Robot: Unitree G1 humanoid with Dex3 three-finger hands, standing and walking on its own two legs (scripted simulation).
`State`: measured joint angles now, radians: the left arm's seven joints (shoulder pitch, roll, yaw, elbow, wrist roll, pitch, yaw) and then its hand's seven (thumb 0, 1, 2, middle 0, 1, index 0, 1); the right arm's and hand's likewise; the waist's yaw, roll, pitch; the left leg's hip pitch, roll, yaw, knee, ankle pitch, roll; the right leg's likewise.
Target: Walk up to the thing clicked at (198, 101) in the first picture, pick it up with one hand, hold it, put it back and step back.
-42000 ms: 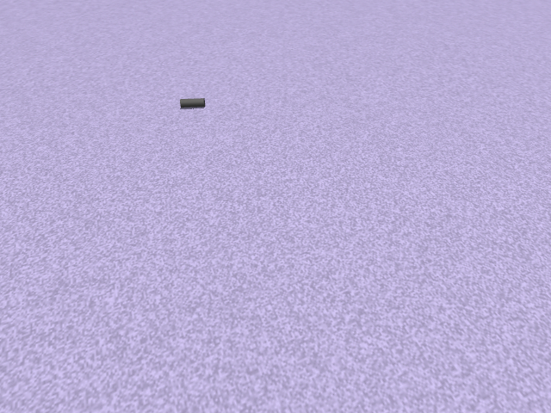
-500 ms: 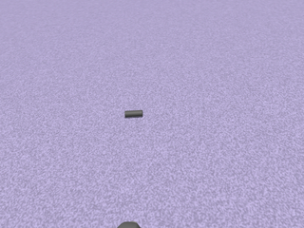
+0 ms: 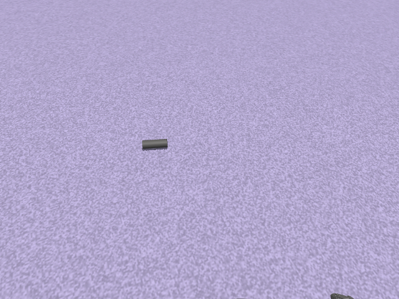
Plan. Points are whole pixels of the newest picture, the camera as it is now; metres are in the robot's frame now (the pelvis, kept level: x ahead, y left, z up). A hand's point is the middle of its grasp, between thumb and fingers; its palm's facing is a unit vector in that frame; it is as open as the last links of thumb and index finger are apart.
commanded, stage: step back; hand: left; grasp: from above
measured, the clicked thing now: (155, 143) +1.06 +0.25 -0.73
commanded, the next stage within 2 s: stand in 0.18 s
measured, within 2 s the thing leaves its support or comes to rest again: neither
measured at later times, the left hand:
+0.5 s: hand out of the picture +0.13 +0.23 -0.13, palm faces -0.04 -0.94 -0.33, open 7.4 cm
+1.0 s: hand out of the picture +0.07 +0.24 -0.13, palm faces -0.02 -0.94 -0.35, open 7.4 cm
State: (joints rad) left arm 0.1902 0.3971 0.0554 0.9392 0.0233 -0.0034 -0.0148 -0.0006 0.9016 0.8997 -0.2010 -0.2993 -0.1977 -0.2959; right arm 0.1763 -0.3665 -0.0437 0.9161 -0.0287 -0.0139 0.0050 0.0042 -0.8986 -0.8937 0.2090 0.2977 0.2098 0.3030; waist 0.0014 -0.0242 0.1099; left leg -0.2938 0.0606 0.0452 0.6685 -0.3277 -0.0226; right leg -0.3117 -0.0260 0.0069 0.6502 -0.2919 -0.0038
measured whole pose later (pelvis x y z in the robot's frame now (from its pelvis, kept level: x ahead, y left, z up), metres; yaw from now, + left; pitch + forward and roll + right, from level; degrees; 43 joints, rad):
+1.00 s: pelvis +0.01 -0.02 +0.03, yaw +0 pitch -2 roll +0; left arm 0.11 0.36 -0.01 1.16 0.01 -0.02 -0.02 0.00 0.90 0.90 -0.20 -0.30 -0.20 -0.30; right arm 0.12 -0.35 -0.01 1.15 -0.02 -0.01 0.02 0.00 -0.90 -0.89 0.20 0.30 0.21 0.30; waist 0.01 0.01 0.05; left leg -0.10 0.05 0.01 0.32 -0.19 -0.04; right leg -0.16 -0.01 -0.01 0.35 -0.16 0.00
